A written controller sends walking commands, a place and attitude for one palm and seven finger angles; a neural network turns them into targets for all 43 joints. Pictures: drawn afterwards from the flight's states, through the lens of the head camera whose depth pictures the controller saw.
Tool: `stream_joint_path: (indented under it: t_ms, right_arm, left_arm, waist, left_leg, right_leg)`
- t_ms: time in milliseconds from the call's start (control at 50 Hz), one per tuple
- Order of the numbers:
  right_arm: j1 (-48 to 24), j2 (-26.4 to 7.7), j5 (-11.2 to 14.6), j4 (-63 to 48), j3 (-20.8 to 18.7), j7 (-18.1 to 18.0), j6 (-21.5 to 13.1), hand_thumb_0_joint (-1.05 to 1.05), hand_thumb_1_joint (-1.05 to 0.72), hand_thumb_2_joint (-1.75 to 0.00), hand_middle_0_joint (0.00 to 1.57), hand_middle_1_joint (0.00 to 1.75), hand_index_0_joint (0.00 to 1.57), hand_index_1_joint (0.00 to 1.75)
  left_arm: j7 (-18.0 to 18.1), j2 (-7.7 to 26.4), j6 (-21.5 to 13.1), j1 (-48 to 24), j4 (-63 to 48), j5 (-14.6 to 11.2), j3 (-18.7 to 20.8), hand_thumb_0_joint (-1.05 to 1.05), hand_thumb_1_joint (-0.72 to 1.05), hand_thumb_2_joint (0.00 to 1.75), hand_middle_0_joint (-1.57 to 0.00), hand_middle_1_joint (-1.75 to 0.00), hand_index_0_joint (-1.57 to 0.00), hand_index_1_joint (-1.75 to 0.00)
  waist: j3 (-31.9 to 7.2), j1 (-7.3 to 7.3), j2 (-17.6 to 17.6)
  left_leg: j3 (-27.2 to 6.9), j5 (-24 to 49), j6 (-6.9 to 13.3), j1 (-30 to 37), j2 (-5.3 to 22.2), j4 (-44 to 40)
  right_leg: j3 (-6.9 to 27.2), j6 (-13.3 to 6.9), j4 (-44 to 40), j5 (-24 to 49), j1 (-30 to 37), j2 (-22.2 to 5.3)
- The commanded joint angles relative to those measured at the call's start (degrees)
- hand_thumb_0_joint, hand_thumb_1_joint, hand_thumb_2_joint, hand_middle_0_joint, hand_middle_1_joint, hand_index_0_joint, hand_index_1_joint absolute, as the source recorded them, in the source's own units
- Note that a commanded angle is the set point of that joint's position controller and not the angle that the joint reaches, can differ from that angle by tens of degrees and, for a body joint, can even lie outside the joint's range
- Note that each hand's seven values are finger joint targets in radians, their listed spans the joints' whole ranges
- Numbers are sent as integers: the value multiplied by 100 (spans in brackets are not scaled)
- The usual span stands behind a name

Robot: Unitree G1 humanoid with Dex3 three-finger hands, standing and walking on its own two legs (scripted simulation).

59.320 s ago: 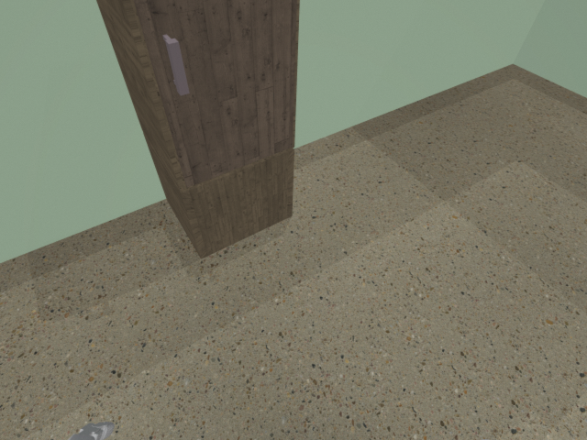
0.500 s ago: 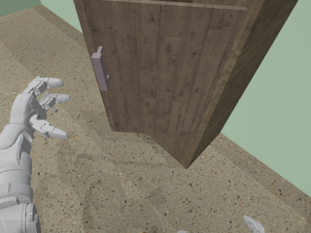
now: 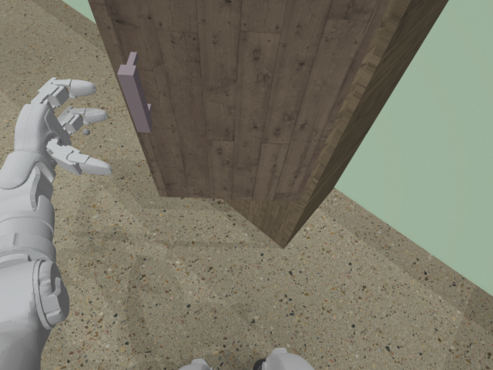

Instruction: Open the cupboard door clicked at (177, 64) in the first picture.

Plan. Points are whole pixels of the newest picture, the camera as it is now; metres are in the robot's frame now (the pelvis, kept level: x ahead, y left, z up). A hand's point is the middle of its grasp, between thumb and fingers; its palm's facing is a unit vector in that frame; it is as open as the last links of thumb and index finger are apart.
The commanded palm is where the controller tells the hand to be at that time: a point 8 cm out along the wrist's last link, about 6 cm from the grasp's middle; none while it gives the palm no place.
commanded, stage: move the hooked fingers beside the handle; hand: left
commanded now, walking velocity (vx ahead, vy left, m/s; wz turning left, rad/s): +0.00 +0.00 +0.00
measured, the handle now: (139, 93) +0.55 +0.17 +0.10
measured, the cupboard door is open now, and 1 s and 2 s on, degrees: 40 40 40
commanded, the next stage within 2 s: slide the fingers in behind the handle in 1.12 s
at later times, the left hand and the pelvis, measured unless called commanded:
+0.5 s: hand (98, 108) +0.51 +0.23 +0.10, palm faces -0.02 -1.00 +0.01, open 14.0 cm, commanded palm +0.48 +0.27 +0.10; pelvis +0.01 +0.00 +0.00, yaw -2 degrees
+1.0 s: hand (96, 118) +0.49 +0.23 +0.10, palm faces -0.01 -1.00 +0.01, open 14.0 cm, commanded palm +0.47 +0.27 +0.10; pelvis +0.01 +0.00 -0.01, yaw -1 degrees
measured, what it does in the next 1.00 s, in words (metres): stands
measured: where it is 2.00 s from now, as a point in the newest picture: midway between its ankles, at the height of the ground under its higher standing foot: outside the picture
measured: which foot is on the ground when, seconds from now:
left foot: down 0.00-1.00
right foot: down 0.00-1.00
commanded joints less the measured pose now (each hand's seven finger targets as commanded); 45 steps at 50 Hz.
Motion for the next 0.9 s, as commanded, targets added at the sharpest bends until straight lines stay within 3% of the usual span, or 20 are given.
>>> stream_joint_path:
  t_ms: [0, 40, 80, 100, 160, 240, 260, 280, 360, 380, 420, 460, 540, 580, 640, 680, 740, 800, 860, 880]
  right_arm:
    - [762, -1054, -48, -325, -376, -56, 3, 0, -90, -90, 20, 30, 20, 30]
    - [796, -1058, -57, -297, -374, -45, 55, 0, -90, -90, 20, 30, 20, 30]
    - [901, -1061, -81, -314, -390, -23, 110, 0, -90, -90, 20, 30, 20, 30]
    - [909, -1028, -83, -327, -398, 2, 142, 0, -90, -90, 20, 30, 20, 30]
    - [1008, -1041, -93, -303, -399, 22, 238, 0, -90, -90, 20, 30, 20, 30]
    - [1029, -1065, -101, -307, -359, 17, 334, 0, -90, -90, 20, 30, 20, 30]
    - [1068, -1079, -105, -308, -352, -8, 347, 0, -90, -90, 20, 30, 20, 30]
    - [1111, -1107, -119, -327, -346, -13, 366, 0, -90, -90, 20, 30, 20, 30]
    - [1156, -1046, -142, -421, -360, 31, 389, 0, -90, -90, 20, 30, 20, 30]
    - [1170, -1062, -142, -397, -381, 46, 407, 0, -90, -90, 20, 30, 20, 30]
    - [1120, -1061, -103, -453, -365, 43, 450, 0, -90, -90, 20, 30, 20, 30]
    - [1082, -1036, -83, -509, -350, 33, 486, 0, -90, -90, 20, 30, 20, 30]
    - [1082, -1053, -104, -481, -381, 21, 493, 0, -90, -90, 20, 30, 20, 30]
    - [1106, -1061, -114, -478, -393, 25, 489, 0, -90, -90, 20, 30, 20, 30]
    - [1042, -1000, -103, -432, -392, 52, 493, 0, -90, -90, 20, 30, 20, 30]
    - [1038, -1012, -88, -421, -392, 50, 509, 0, -90, -90, 20, 30, 20, 30]
    - [975, -1006, -75, -423, -384, 54, 516, 0, -90, -90, 20, 30, 20, 30]
    - [951, -1024, -89, -472, -381, 49, 504, 0, -90, -90, 20, 30, 20, 30]
    - [907, -979, -75, -507, -362, 52, 476, 0, -90, -90, 20, 30, 20, 30]
    - [916, -1011, -85, -444, -367, 50, 481, 0, -90, -90, 20, 30, 20, 30]
  left_arm:
    - [14, 1714, -455, -2692, -950, -72, 295, 0, -50, 30, -30, -120, -30, -120]
    - [32, 1719, -441, -2898, -871, -15, 237, 0, -50, 30, -30, -120, -30, -120]
    - [46, 1864, -493, -2884, -999, 41, 351, 0, -50, 30, -30, -120, -30, -120]
    - [38, 1700, -498, -2821, -1024, 46, 239, 0, -50, 30, -30, -120, -30, -120]
    - [70, 1696, -435, -2779, -778, -22, 311, 0, -50, 30, -30, -120, -30, -120]
    - [150, 1812, -333, -3152, -462, 151, 247, 0, -50, 30, -30, -120, -30, -120]
    - [193, 2069, -367, -3266, -447, 163, 419, 0, -50, 30, -30, -120, -30, -120]
    - [221, 2321, -411, -3371, -573, 223, 556, 0, -50, 30, -30, -120, -30, -120]
    - [128, 2105, -571, -3099, -750, 187, 465, 0, -50, 30, -30, -120, -30, -120]
    - [80, 2164, -550, -2899, -674, 161, 568, 0, -50, 30, -30, -120, -30, -120]
    - [-9, 2180, -419, -2583, -436, 125, 565, 0, -50, 30, -30, -120, -30, -120]
    - [-58, 2026, -371, -2728, -524, 106, 414, 0, -50, 30, -30, -120, -30, -120]
    - [6, 2092, -424, -2989, -860, 57, 487, 0, -50, 30, -30, -120, -30, -120]
    - [18, 2285, -537, -3070, -1187, 37, 654, 0, -50, 30, -30, -120, -30, -120]
    - [7, 1796, -522, -2965, -1100, 43, 294, 0, -50, 30, -30, -120, -30, -120]
    - [4, 1793, -479, -2768, -1010, 13, 333, 0, -50, 30, -30, -120, -30, -120]
    - [35, 1563, -350, -2744, -790, 7, 155, 0, -50, 30, -30, -120, -30, -120]
    - [127, 1847, -408, -2753, -892, 35, 392, 0, -50, 30, -30, -120, -30, -120]
    - [157, 1464, -484, -2942, -982, 24, 64, 0, -50, 30, -30, -120, -30, -120]
    - [172, 1655, -496, -3002, -923, 50, 217, 0, -50, 30, -30, -120, -30, -120]
  waist:
    - [-2433, -48, 641]
    - [-2334, -120, 709]
    - [-2714, -20, 952]
    - [-2750, -35, 1152]
    - [-2542, -101, 677]
    - [-2155, -258, 605]
    - [-2138, -243, 575]
    - [-2442, -219, 622]
    - [-2935, -153, 1012]
    - [-2998, -117, 822]
    - [-2671, -116, 622]
    - [-2434, -122, 817]
    - [-2599, -189, 745]
    - [-2990, -109, 1040]
    - [-2769, -179, 980]
    - [-2692, -139, 1021]
    - [-2295, -198, 740]
    - [-2507, -94, 804]
    - [-2404, -200, 827]
    - [-2438, -189, 755]
  left_leg:
    - [-644, 2821, -458, 1497, 341, -478]
    - [-641, 2688, -432, 1391, 338, -458]
    - [-695, 3308, -514, 1721, 368, -395]
    - [-700, 3525, -545, 1867, 383, -351]
    - [-661, 3528, -470, 1594, 386, -307]
    - [-558, 2644, -342, 1040, 337, -346]
    - [-549, 2612, -317, 934, 320, -328]
    - [-546, 2676, -314, 991, 322, -327]
    - [-565, 3286, -381, 1396, 344, -220]
    - [-557, 3372, -372, 1439, 376, -199]
    - [-445, 3000, -285, 987, 341, -250]
    - [-439, 2875, -266, 945, 319, -282]
    - [-464, 2730, -267, 1114, 346, -275]
    - [-501, 3168, -329, 1433, 352, -236]
    - [-539, 3262, -348, 1532, 372, -224]
    - [-566, 3496, -388, 1663, 397, -229]
    - [-564, 3073, -352, 1354, 377, -294]
    - [-567, 3028, -374, 1383, 348, -283]
    - [-584, 3039, -377, 1412, 352, -284]
    - [-579, 2963, -374, 1398, 365, -266]
  right_leg:
    - [264, -15, -173, 1506, 850, -8]
    - [257, -10, -167, 1461, 751, -15]
    - [246, -22, -104, 1635, 778, 15]
    - [239, -25, -98, 1678, 671, 19]
    - [219, -11, -119, 1833, 750, 49]
    - [282, 19, -172, 1615, 711, 30]
    - [295, -7, -148, 1659, 823, 30]
    - [339, 5, -125, 1772, 978, 37]
    - [309, -27, -37, 2040, 1010, 58]
    - [313, -1, -62, 2110, 1055, 77]
    - [352, 16, -111, 2155, 1224, 60]
    - [333, -13, -113, 2038, 1101, 51]
    - [334, 22, -148, 1899, 999, 61]
    - [346, -9, -87, 2111, 1095, 78]
    - [299, 10, -126, 2025, 897, 82]
    - [270, -5, -129, 2020, 793, 93]
    - [233, 7, -162, 1833, 715, 75]
    - [263, -12, -131, 1810, 841, 63]
    - [247, -17, -115, 1781, 735, 54]
    - [265, -5, -118, 1765, 755, 67]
